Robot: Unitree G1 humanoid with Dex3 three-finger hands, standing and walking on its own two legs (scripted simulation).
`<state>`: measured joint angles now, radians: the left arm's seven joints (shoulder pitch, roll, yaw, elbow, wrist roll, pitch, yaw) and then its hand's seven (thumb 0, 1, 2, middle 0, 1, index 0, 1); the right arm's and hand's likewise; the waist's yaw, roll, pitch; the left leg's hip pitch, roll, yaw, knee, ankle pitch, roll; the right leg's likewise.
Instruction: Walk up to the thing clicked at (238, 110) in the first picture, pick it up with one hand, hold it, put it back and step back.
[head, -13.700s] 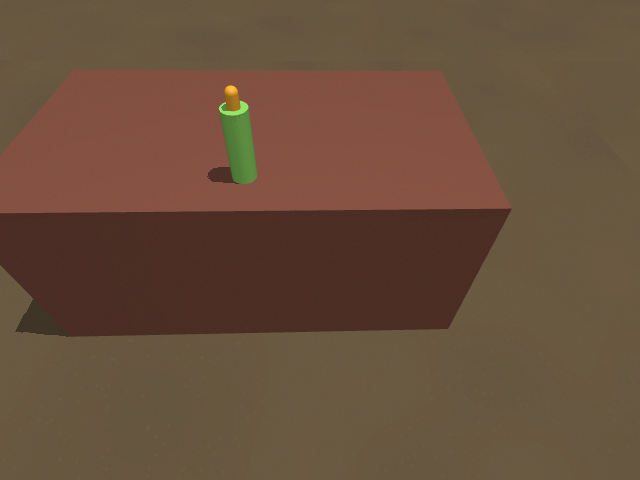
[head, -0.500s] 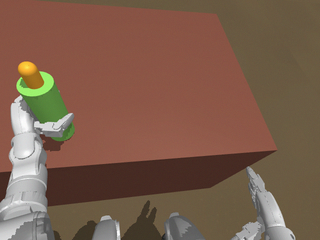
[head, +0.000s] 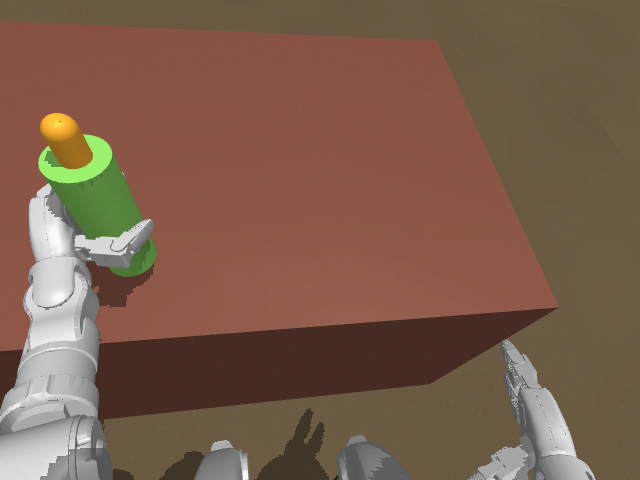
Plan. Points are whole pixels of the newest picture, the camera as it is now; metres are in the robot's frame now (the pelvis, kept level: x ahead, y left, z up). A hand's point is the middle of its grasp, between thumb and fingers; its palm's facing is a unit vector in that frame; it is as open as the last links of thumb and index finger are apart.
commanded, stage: lift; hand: left
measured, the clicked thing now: (101, 202) +0.45 +0.21 +0.07
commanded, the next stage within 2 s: hold in 1.22 s
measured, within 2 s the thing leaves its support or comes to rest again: neither
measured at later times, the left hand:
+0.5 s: hand (107, 206) +0.41 +0.19 +0.11, palm faces +0.21 -0.98 -0.03, open 9.3 cm
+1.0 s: hand (98, 217) +0.36 +0.17 +0.16, palm faces +0.21 -0.98 -0.03, open 9.3 cm
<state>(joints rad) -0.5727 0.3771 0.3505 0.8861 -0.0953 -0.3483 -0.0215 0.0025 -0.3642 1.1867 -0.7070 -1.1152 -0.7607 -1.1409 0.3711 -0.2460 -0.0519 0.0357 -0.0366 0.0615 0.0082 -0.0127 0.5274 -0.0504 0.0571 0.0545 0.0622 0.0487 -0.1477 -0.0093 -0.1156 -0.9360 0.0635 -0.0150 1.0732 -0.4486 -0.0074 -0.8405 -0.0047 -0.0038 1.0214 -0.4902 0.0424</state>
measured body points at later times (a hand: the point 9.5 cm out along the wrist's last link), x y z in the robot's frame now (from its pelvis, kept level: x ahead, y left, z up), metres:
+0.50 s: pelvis +0.02 +0.00 +0.03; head +0.06 +0.01 +0.47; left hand +0.39 +0.24 +0.11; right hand +0.18 -0.27 +0.00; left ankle +0.03 +0.12 -0.66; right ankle +0.00 -0.15 -0.66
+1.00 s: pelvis +0.00 -0.01 +0.05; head +0.01 -0.01 +0.50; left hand +0.34 +0.22 +0.16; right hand +0.16 -0.27 -0.01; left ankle +0.03 +0.12 -0.66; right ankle +0.00 -0.15 -0.66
